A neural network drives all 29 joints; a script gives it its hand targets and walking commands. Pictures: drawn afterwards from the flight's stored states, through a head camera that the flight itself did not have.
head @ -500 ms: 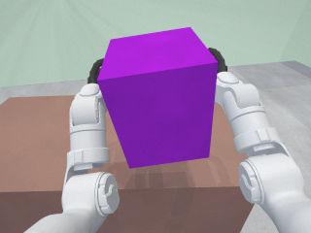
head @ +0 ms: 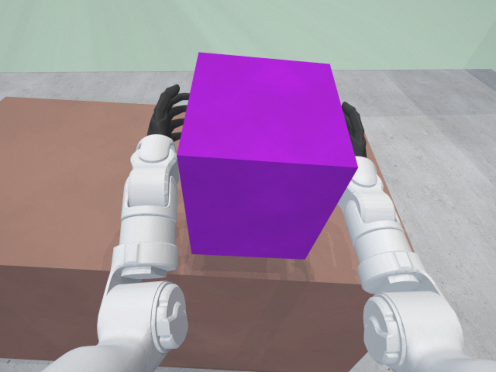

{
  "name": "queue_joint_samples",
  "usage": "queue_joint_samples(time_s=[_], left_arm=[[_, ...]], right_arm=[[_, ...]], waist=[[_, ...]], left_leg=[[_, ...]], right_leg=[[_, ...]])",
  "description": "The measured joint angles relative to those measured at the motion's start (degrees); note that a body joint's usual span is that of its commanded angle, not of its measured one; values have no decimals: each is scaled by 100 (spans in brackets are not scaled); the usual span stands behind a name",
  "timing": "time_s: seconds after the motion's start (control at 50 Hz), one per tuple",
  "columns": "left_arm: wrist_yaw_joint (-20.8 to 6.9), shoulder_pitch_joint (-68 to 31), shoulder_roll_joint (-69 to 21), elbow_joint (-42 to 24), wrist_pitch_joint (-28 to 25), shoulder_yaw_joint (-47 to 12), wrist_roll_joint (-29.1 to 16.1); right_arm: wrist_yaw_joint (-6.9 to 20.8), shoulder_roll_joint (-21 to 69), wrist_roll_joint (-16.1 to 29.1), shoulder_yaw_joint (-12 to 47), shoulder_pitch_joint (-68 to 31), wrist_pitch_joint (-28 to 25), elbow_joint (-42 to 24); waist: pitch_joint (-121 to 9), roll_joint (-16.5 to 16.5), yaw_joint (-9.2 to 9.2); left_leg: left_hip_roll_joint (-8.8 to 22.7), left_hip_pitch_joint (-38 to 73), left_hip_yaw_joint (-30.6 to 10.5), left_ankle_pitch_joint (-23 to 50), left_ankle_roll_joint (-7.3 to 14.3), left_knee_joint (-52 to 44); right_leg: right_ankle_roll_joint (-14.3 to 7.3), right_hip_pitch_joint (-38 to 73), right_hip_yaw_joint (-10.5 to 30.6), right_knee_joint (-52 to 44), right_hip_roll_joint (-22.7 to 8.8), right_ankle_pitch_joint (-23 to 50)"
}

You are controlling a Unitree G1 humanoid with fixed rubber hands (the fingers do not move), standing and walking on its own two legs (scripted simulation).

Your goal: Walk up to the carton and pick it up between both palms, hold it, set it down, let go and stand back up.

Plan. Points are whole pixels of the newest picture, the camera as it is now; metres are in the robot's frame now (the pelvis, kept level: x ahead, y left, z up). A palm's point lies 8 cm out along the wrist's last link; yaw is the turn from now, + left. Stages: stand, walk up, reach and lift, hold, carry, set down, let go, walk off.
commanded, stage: set down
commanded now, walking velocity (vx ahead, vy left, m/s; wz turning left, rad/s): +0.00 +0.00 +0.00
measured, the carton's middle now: (256, 164) +0.39 +0.00 +0.16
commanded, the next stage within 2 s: none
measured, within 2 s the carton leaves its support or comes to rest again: neither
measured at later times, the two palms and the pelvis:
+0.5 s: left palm (175, 137) +0.42 +0.13 +0.19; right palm (353, 155) +0.40 -0.16 +0.17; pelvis +0.02 +0.01 +0.00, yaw -1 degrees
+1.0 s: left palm (181, 144) +0.44 +0.13 +0.17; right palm (352, 159) +0.40 -0.16 +0.16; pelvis +0.02 +0.00 +0.00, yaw -2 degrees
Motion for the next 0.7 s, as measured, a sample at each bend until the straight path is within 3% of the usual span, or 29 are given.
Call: queue_joint_samples(time_s=[0.16,0.26,0.4,0.56,0.7], left_arm=[[337,65,-21,93,-98,-254,-148],[248,-64,-90,237,-82,-49,23],[56,-77,-166,443,-122,184,318],[94,-10,-145,753,-460,178,114],[146,-132,3,1277,-815,160,-62]], right_arm=[[29,-229,224,184,-31,-43,74],[30,-318,278,253,-191,27,250],[125,-176,-36,-2,-207,-55,537],[99,-104,-204,-85,-28,-222,505],[99,14,-413,-397,-167,-357,731]], waist=[[-173,44,-75],[-112,49,-110],[-68,68,-96],[-18,159,17],[-169,169,5]], left_leg=[[26,-113,60,-147,32,115],[36,158,124,-208,50,59],[38,280,158,-209,38,-11],[40,133,123,-163,35,-12],[29,-40,80,-107,23,-34]], right_leg=[[43,-16,55,-156,34,26],[64,213,113,-182,41,-26],[54,274,144,-144,39,-78],[46,119,113,-96,40,-71],[33,-38,71,-112,30,-30]])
